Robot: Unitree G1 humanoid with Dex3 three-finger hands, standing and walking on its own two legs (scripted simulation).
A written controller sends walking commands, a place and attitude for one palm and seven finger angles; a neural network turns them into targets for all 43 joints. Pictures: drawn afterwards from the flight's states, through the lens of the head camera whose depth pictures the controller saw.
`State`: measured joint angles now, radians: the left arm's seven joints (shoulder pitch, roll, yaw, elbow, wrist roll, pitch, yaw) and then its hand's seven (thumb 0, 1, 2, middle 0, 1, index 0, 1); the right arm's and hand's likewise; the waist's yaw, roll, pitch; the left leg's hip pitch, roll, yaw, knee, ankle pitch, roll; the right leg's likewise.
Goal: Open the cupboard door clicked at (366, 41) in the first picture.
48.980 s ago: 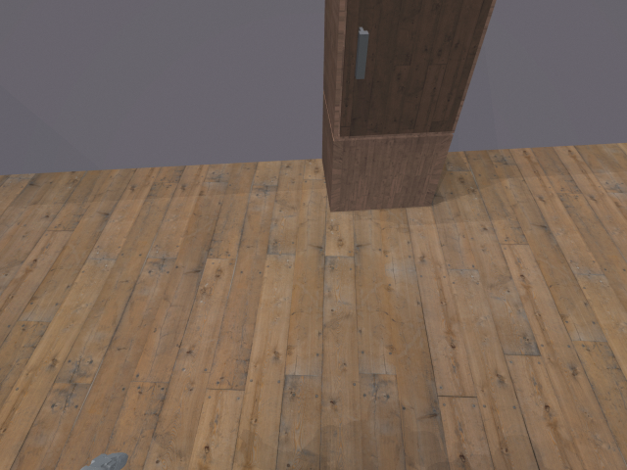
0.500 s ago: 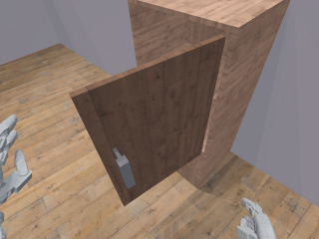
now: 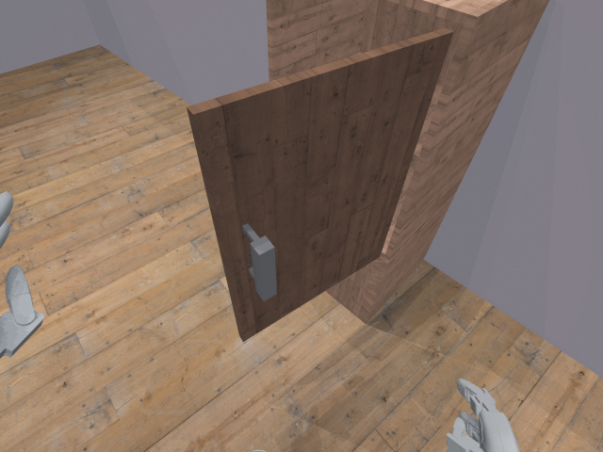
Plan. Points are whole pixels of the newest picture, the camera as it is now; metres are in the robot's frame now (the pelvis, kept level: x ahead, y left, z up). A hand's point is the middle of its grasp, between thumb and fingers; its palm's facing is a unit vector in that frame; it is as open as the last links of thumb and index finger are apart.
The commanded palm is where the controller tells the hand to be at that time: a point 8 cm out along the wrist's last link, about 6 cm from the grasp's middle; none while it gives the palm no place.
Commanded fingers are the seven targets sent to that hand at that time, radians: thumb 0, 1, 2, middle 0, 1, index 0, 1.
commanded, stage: step back with the hand held close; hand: left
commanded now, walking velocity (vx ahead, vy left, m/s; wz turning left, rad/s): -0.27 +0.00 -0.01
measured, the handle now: (257, 261) +0.41 +0.10 -0.02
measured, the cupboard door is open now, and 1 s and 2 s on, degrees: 79 79 79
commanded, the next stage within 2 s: stop stepping back and stand still in 0.60 s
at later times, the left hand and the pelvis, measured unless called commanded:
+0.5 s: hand out of the picture +0.11 +0.29 +0.18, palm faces +0.44 -0.76 -0.47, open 7.4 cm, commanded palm +0.03 +0.32 +0.19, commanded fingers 0.00 0.90 0.90 -0.20 -0.30 -0.20 -0.30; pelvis -0.10 +0.01 +0.00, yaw +3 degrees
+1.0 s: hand out of the picture -0.02 +0.28 +0.19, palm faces +0.26 -0.84 -0.49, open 7.4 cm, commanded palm -0.08 +0.34 +0.19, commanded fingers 0.00 0.90 0.90 -0.20 -0.30 -0.20 -0.30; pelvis -0.24 +0.05 +0.01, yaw -4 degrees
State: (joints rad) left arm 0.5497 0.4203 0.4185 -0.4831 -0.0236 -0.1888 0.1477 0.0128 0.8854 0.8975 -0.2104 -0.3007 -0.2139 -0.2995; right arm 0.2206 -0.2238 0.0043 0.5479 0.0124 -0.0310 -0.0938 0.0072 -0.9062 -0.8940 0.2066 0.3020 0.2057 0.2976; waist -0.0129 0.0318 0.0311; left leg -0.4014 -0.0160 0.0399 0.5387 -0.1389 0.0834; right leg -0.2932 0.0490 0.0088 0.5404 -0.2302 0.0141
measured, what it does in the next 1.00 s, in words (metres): walks backwards: right foot, then left foot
